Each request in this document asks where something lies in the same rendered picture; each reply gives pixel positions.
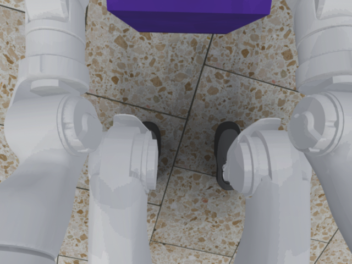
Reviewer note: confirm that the carton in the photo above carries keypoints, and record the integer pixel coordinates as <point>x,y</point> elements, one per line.
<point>189,16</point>

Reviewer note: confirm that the left robot shin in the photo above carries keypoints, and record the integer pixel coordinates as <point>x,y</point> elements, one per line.
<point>126,120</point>

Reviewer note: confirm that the right robot shin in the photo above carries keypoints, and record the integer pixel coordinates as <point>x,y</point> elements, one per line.
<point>262,124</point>

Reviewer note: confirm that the right robot upper arm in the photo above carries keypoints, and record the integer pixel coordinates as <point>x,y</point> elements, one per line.
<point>321,128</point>

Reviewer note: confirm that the left robot upper arm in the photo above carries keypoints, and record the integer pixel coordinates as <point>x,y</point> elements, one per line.
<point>52,137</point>

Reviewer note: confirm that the robot left forearm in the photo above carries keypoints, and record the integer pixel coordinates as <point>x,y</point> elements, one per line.
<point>55,43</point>

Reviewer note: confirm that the robot shin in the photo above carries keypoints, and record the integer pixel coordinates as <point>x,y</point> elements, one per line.
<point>126,120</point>
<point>262,124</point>

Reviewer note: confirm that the robot right forearm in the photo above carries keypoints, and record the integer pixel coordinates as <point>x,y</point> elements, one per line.
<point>323,36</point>

